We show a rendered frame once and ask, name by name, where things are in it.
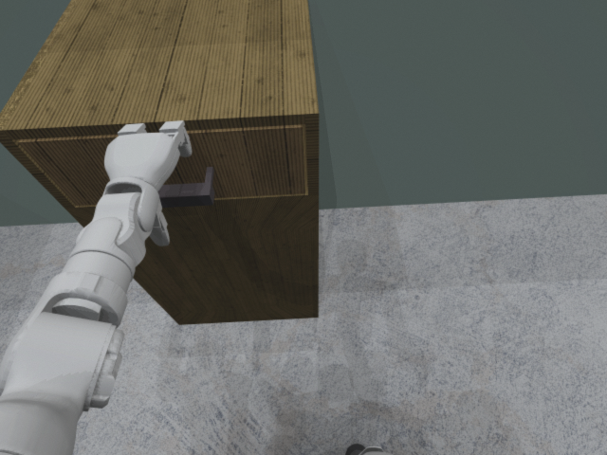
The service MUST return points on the robot left upper arm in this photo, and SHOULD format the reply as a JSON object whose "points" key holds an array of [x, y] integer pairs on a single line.
{"points": [[64, 366]]}

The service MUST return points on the left robot forearm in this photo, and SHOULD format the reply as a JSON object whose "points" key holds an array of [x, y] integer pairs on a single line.
{"points": [[97, 274]]}

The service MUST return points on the drawer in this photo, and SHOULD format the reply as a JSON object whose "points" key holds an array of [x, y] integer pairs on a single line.
{"points": [[253, 161]]}

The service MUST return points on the cabinet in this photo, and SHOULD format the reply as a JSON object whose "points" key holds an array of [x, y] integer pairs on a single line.
{"points": [[216, 64]]}

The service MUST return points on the left robot hand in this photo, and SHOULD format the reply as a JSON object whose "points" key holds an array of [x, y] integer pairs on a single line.
{"points": [[150, 157]]}

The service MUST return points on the handle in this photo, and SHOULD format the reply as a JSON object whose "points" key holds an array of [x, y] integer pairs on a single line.
{"points": [[188, 195]]}

